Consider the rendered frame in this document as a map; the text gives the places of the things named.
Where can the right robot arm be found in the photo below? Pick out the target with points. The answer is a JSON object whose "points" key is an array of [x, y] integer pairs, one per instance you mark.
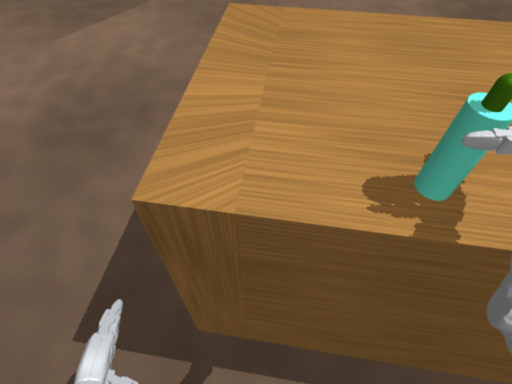
{"points": [[499, 308]]}

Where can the left robot hand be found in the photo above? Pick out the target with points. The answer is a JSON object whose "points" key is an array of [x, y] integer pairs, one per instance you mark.
{"points": [[97, 357]]}

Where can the right robot hand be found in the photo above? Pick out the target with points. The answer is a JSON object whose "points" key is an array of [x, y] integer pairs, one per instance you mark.
{"points": [[496, 140]]}

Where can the bottle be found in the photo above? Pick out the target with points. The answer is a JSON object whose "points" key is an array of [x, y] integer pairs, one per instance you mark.
{"points": [[450, 162]]}

